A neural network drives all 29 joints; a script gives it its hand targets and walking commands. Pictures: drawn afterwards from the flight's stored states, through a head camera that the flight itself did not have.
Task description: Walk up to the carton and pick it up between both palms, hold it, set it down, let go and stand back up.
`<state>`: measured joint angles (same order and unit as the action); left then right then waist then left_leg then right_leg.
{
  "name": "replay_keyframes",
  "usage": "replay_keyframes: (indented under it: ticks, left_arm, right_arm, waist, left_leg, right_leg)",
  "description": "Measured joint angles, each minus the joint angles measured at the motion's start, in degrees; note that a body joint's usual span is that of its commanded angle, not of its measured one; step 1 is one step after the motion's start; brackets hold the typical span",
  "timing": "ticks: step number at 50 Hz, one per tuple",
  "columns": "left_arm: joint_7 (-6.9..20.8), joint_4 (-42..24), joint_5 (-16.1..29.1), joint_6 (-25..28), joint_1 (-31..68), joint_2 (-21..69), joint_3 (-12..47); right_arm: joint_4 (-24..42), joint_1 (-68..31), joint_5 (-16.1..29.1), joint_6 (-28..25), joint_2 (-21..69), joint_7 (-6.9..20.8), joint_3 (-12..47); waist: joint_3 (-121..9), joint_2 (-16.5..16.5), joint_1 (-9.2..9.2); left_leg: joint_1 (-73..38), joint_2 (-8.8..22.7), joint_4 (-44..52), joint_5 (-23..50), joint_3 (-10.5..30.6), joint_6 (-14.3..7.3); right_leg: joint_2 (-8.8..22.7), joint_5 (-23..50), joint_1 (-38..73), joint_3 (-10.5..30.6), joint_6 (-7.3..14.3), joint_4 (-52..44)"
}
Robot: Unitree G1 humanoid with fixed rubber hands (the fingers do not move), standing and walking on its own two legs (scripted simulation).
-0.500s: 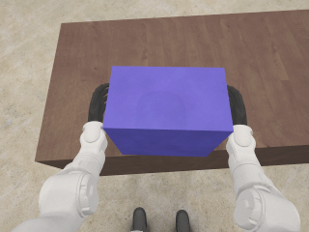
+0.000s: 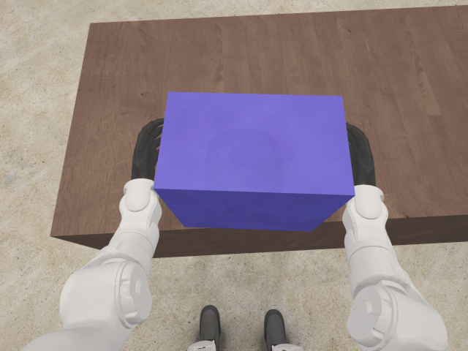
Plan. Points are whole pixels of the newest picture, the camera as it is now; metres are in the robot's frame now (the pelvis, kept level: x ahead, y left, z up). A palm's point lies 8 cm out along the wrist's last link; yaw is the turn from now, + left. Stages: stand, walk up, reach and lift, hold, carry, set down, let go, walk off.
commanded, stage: set down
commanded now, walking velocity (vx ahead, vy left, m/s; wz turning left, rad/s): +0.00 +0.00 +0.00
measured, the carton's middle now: (250, 172) +0.43 -0.03 -0.08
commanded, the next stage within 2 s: none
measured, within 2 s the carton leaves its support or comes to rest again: neither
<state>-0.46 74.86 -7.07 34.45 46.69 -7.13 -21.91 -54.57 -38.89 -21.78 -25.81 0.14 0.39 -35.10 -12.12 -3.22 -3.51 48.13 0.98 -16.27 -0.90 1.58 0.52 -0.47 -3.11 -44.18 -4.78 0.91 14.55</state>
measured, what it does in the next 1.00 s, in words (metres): stands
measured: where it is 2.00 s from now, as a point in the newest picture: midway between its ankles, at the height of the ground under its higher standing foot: (243, 350)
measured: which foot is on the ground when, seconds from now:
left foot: down 0.00-1.00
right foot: down 0.00-1.00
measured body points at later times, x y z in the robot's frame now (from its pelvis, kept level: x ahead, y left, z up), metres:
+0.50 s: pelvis +0.01 +0.00 +0.00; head +0.17 +0.00 +0.42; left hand +0.46 +0.15 -0.04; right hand +0.41 -0.22 -0.04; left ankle +0.03 +0.12 -0.73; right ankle +0.00 -0.11 -0.73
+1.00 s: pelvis -0.01 +0.01 -0.03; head +0.16 -0.01 +0.39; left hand +0.47 +0.20 -0.04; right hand +0.41 -0.29 -0.04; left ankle +0.03 +0.12 -0.73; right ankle +0.00 -0.11 -0.73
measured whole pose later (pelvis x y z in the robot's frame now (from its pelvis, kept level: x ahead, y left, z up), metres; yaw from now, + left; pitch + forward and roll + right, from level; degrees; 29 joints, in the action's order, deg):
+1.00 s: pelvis -0.01 +0.01 -0.03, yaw -7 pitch +40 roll -1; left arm 2.2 84.5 26.0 31.1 53.3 -21.0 7.8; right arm -77.1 -49.1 28.3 -28.1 -23.4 4.1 9.4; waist -20.1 -0.2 0.1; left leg 63.9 3.1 -33.1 -8.8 -5.0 -0.4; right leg -1.8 -9.0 -63.0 2.0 -0.5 32.2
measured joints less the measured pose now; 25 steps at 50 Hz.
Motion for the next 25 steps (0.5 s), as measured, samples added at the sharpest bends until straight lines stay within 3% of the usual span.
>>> replay_keyframes:
  ticks: [19,22,25]
  left_arm:
    - [0.57,-2.98,-0.87,-0.74,-1.16,0.4,-0.98]
    - [0.33,-1.33,0.14,-0.61,-0.79,-0.46,-0.43]
    - [0.03,2.51,3.55,-1.33,0.67,-2.63,2.67]
  right_arm:
    - [0.71,0.27,1.4,0.57,0.51,0.77,0.1]
    - [-1.98,-0.48,4.04,0.65,-0.45,0.51,2.19]
    - [-8.37,-2.57,11.97,0.17,-3.22,-0.29,9.0]
  waist:
    - [0.37,0.87,-0.21]
    - [-0.64,1.4,-0.11]
    - [-2.71,2.5,0.21]
  left_leg:
    - [-0.54,0.03,0.31,-0.17,-0.23,0.1]
    - [-0.21,0.17,0.17,-0.45,-1.0,-0.01]
    - [1.31,0.49,-0.83,-1.14,-2.67,-0.28]
  right_leg:
    - [0.0,-0.33,0.19,0.25,0.03,0.2]
    - [-0.08,-0.44,-0.58,1.02,0.0,0.61]
    - [-0.26,-0.79,-3.08,2.67,-0.11,2.24]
